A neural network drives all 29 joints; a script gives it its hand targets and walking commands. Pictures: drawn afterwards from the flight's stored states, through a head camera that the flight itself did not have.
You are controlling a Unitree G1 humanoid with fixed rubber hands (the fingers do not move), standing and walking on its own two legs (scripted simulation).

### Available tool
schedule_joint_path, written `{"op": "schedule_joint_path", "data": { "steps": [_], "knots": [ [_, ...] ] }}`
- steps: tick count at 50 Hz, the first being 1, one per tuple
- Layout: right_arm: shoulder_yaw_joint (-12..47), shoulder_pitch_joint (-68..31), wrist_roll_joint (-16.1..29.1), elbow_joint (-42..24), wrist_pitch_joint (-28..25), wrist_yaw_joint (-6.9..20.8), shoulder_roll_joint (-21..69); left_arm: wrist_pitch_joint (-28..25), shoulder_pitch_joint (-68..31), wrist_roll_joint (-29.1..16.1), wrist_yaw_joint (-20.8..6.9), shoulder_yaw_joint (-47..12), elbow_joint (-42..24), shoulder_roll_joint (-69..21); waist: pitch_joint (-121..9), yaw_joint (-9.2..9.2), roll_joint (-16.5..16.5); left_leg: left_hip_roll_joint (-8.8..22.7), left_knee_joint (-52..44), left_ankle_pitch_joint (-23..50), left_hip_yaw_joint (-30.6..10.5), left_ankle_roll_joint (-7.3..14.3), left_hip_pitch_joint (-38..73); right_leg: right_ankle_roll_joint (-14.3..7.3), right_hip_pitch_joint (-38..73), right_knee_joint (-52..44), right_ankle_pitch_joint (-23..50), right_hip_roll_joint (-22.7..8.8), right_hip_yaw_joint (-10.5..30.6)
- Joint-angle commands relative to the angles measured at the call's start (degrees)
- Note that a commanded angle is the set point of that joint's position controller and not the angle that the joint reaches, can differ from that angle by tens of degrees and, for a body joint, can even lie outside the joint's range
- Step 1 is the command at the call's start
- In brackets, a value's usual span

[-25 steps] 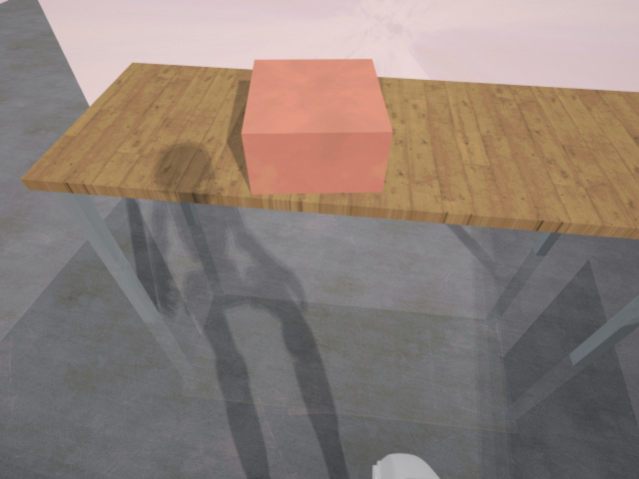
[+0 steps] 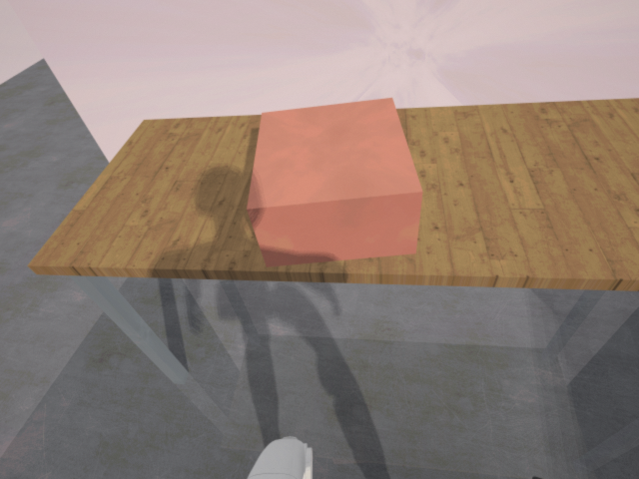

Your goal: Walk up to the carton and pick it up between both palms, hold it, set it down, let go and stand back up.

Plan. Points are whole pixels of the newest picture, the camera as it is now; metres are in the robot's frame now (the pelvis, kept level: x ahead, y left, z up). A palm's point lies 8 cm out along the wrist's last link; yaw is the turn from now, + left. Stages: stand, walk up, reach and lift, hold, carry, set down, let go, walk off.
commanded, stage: walk up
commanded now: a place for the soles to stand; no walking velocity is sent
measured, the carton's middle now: (332, 177) +0.65 +0.04 +0.00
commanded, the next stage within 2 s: none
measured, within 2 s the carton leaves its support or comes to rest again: neither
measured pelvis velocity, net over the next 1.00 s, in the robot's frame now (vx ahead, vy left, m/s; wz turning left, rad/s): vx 0.07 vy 0.10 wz -0.09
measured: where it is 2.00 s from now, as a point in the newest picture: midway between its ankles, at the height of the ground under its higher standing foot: (371, 477)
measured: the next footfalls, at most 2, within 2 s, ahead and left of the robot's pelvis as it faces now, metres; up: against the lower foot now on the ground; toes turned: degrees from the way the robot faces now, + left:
left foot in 0.16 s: +0.19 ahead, +0.22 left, +0.00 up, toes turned +4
right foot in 0.44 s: +0.07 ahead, -0.02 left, +0.00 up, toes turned -4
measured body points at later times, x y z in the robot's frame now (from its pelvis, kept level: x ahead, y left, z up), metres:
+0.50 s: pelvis +0.05 +0.10 -0.01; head +0.07 +0.10 +0.44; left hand +0.12 +0.34 -0.15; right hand +0.15 -0.14 -0.15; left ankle +0.15 +0.22 -0.72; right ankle +0.03 -0.02 -0.72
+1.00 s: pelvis +0.07 +0.10 +0.01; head +0.07 +0.10 +0.46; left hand +0.13 +0.34 -0.14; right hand +0.11 -0.17 -0.13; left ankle +0.15 +0.22 -0.72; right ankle +0.03 -0.02 -0.72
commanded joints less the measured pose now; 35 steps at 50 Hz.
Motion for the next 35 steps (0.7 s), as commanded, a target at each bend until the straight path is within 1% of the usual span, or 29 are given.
{"op": "schedule_joint_path", "data": {
  "steps": [1,2,3,4,5,6,7,8,9,10,11,12,13,14,16,19,20,21,22,23,24,25,26,27,28,29,30,32,35],
  "knots": [
    [0.6,3.3,1.7,-0.7,-0.3,0.4,1.8,-1.5,-7.9,0.5,-0.6,2.2,-5.6,10.4,0.8,-4.39,-16.8,2.3,-17.4,12.1,0.1,0.2,9.9,-8.1,-12.4,-17.2,0.9,-8.4,5.2],
    [0.8,2.6,2.0,-0.3,-0.8,0.2,1.8,-1.1,-7.7,0.7,-1.2,2.1,-5.4,10.6,0.3,-3.81,-17.9,1.6,-20.9,13.8,1.9,0.4,12.4,-7.7,-12.7,-15.5,2.4,-7.4,4.1],
    [0.8,1.5,2.4,-0.2,-1.3,0.0,1.4,-0.6,-7.4,1.0,-1.7,2.2,-5.0,11.5,-0.3,-3.07,-18.4,0.9,-23.5,15.1,3.2,0.5,14.3,-7.8,-12.1,-13.5,4.2,-7.5,4.2],
    [0.6,1.0,2.7,0.0,-1.6,-0.2,0.7,0.0,-7.0,1.1,-2.0,2.3,-4.6,12.6,-1.2,-2.83,-17.7,0.1,-26.5,16.6,4.4,0.9,17.4,-7.9,-12.1,-11.1,5.8,-8.0,4.5],
    [0.3,1.9,2.8,0.7,-1.8,-0.7,0.1,0.6,-7.1,1.1,-2.3,2.1,-4.5,13.3,-2.5,-3.54,-15.8,-0.9,-31.1,19.5,5.1,1.6,21.3,-7.3,-12.2,-7.5,7.7,-8.2,4.2],
    [-0.2,4.2,2.7,1.7,-2.2,-1.2,-1.1,1.4,-6.1,1.2,-2.6,1.5,-4.2,12.7,-4.2,-4.25,-12.0,-2.1,-34.5,20.5,4.6,2.1,26.0,-6.0,-12.4,-2.0,7.2,-7.0,3.7],
    [-0.7,5.3,2.5,2.0,-2.7,-1.7,-2.8,2.2,-2.8,1.1,-3.0,0.5,-3.3,10.4,-5.4,-4.01,-5.3,-1.5,-38.2,21.5,2.2,2.1,28.2,-4.1,-12.1,4.1,3.5,-4.1,2.4],
    [-1.4,5.2,2.5,0.9,-3.1,-2.1,-6.0,2.8,0.4,0.6,-3.2,-0.9,-3.5,6.8,-6.8,-3.09,3.3,6.6,-40.5,24.8,-7.6,3.7,27.3,-1.2,-12.9,10.1,-8.9,-0.5,1.2],
    [-1.4,3.0,3.4,-0.5,-2.9,-2.6,-8.2,3.7,4.3,0.0,-2.9,-1.8,-3.0,4.5,-6.8,-1.46,9.1,15.4,-48.5,19.8,-21.2,8.2,19.3,0.5,-9.5,15.9,-21.3,2.9,1.8],
    [-0.9,0.8,4.3,-0.4,-2.2,-3.2,-7.4,4.9,5.2,0.0,-2.0,-1.3,-1.9,5.3,-5.3,-0.83,8.0,15.7,-50.7,10.3,-21.6,12.0,15.5,0.5,-6.8,20.9,-25.6,1.1,5.6],
    [-1.4,-2.3,4.9,-0.7,-1.7,-3.5,-8.5,5.5,3.7,0.0,-1.4,-1.2,-2.2,6.5,-4.7,-0.85,10.9,15.3,-53.5,1.3,-22.8,13.2,13.1,0.8,-7.9,20.9,-25.3,0.5,4.8],
    [-1.0,-4.1,5.1,-0.9,-1.3,-3.6,-7.0,5.6,1.2,-0.1,-1.3,-1.1,-2.0,7.7,-2.8,-1.45,10.7,12.8,-54.3,-1.5,-20.6,12.5,11.2,0.9,-7.3,19.7,-23.5,-0.1,5.0],
    [-0.5,-4.9,4.5,-1.2,-1.1,-3.6,-5.8,5.4,0.8,-0.3,-1.3,-0.8,-1.2,8.3,-3.7,-1.55,11.6,10.5,-52.8,1.8,-17.4,11.7,11.6,0.9,-5.8,18.2,-21.2,0.5,4.5],
    [-0.2,-4.6,3.7,-1.3,-1.3,-3.6,-5.4,5.2,0.8,-0.6,-1.2,-0.5,-0.8,8.2,-4.6,-1.5,12.5,10.7,-50.7,7.7,-15.9,11.9,12.5,0.9,-5.1,17.0,-19.7,0.4,4.6],
    [0.1,-5.1,2.8,-1.6,-1.5,-3.7,-4.2,4.9,1.3,-0.5,-0.9,-0.4,0.2,8.5,-7.4,-1.38,12.0,11.8,-47.3,11.7,-15.0,12.7,15.6,0.8,-4.3,14.9,-16.3,0.1,3.9],
    [0.3,-4.8,2.4,-1.8,-1.4,-3.9,-3.4,4.6,-1.2,0.1,-1.0,-0.2,0.4,8.4,-10.1,-1.72,7.3,12.7,-44.2,14.1,-14.5,12.5,19.0,0.6,-1.6,5.5,-10.8,0.2,2.7],
    [0.2,-5.0,2.4,-2.0,-1.3,-4.0,-3.7,4.6,-1.8,0.6,-1.1,0.1,0.2,8.5,-9.9,-1.52,5.0,12.8,-43.5,12.7,-14.0,12.1,17.2,0.3,1.4,0.3,-6.5,0.2,2.4],
    [0.3,-5.8,2.3,-2.1,-1.2,-4.0,-3.7,4.4,-2.0,0.7,-1.3,0.1,0.1,8.3,-9.6,-0.82,3.0,12.1,-42.0,11.8,-12.1,11.1,14.7,-0.3,4.9,-5.8,-1.6,0.0,2.9],
    [0.6,-5.3,2.3,-1.9,-1.2,-4.0,-2.9,4.1,-2.0,0.8,-1.6,0.4,0.0,9.0,-9.5,-0.83,0.2,10.6,-40.1,10.0,-9.5,9.5,11.8,-1.5,8.0,-8.9,0.8,-1.8,6.0],
    [1.4,-4.7,2.5,-2.1,-1.3,-3.8,-0.9,4.0,-3.3,0.7,-1.9,0.8,-0.2,10.5,-9.0,-1.45,-6.0,6.8,-36.5,6.2,-4.8,7.2,8.7,-3.4,7.8,-12.0,-0.3,-6.1,12.9],
    [1.9,-4.5,3.2,-1.7,-1.1,-3.9,1.2,4.1,-8.3,-0.7,-2.4,1.1,-0.3,11.9,-5.2,-3.36,-11.6,-0.1,-32.9,1.4,2.9,5.3,14.5,-6.0,-4.1,-14.3,-5.4,-8.1,16.6],
    [1.9,-3.2,3.1,-0.6,-1.2,-4.2,1.6,4.3,-12.2,-1.4,-2.9,0.7,-0.2,11.1,-2.3,-4.47,-12.5,-2.0,-32.8,1.2,3.3,5.4,22.5,-6.9,-13.8,-15.9,-10.9,-7.5,16.0],
    [1.7,-1.7,3.0,0.1,-1.6,-4.3,0.7,4.5,-13.9,-1.1,-3.2,0.0,0.0,9.7,-0.8,-5.6,-12.2,-0.6,-35.7,3.3,1.8,5.8,25.3,-5.5,-15.5,-14.8,-11.5,-5.4,12.5],
    [1.3,-1.2,2.9,0.7,-2.2,-4.3,-1.6,4.7,-13.2,-0.7,-3.3,-0.4,0.1,8.6,-0.9,-5.11,-11.3,2.1,-38.4,5.5,-0.6,6.4,23.8,-3.7,-12.2,-12.9,-9.0,-2.2,8.3],
    [0.7,-1.4,2.7,1.0,-2.6,-4.2,-3.7,4.7,-10.9,-0.4,-3.3,-0.6,0.3,8.0,-1.6,-3.96,-10.5,4.7,-40.6,6.3,-3.9,7.8,21.1,-2.6,-8.4,-10.8,-5.2,-0.7,7.2],
    [0.5,-1.9,2.6,1.1,-2.7,-4.2,-4.4,4.7,-8.8,-0.4,-3.4,-0.6,0.8,8.1,-1.7,-3.18,-9.4,6.3,-42.8,4.3,-5.8,8.7,18.7,-2.3,-5.8,-9.2,-3.5,-0.5,7.4],
    [0.7,-2.4,2.5,1.2,-2.7,-4.2,-4.5,4.7,-7.4,-0.6,-3.6,-0.6,1.4,8.5,-1.5,-2.55,-8.1,7.1,-45.0,0.2,-6.7,9.1,17.3,-2.3,-4.6,-8.3,-4.2,-0.3,8.2],
    [1.0,-3.1,2.6,1.3,-2.5,-4.4,-4.3,4.7,-6.4,-0.5,-4.0,-0.4,2.5,8.5,-0.2,-1.94,-6.1,7.3,-47.7,-5.2,-7.3,8.8,14.9,-2.2,-2.8,-9.1,-6.4,0.0,8.3],
    [1.3,-2.9,2.9,2.1,-2.4,-4.1,-4.2,4.3,-5.9,-0.5,-3.9,-0.4,3.0,9.2,-0.1,-2.04,-4.5,5.9,-48.6,-4.6,-5.3,7.8,14.4,-2.4,-1.8,-10.7,-6.3,-0.3,9.1]
  ]
}}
